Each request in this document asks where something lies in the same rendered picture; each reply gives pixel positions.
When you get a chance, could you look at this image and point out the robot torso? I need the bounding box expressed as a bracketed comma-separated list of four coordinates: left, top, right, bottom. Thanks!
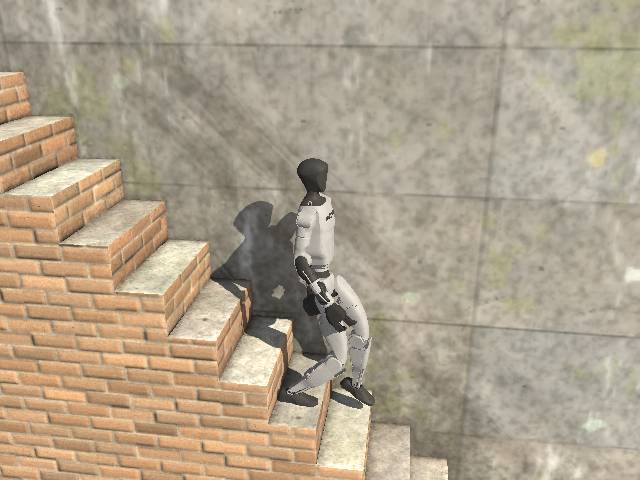
[297, 193, 335, 295]

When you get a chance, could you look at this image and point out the right robot foot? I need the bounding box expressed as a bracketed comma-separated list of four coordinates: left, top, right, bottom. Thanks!
[277, 388, 318, 407]

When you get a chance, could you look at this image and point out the robot right forearm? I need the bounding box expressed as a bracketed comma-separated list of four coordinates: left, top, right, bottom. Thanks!
[295, 256, 334, 308]

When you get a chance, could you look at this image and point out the right robot upper arm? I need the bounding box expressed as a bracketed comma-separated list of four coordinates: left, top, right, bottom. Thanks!
[293, 207, 317, 267]

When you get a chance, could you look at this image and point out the right robot hand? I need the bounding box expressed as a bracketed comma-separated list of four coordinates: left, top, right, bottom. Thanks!
[324, 303, 357, 333]

